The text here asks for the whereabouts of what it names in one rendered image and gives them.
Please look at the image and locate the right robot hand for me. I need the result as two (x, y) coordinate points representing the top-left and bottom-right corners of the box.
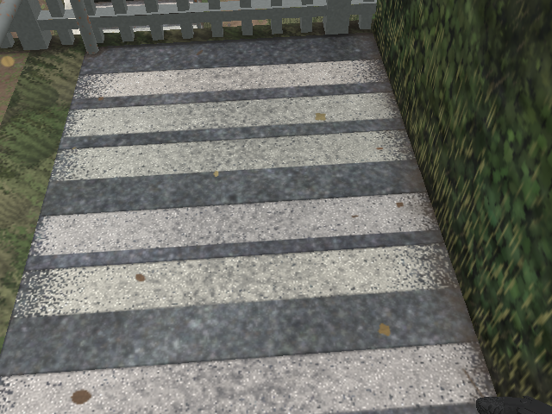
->
(476, 396), (552, 414)

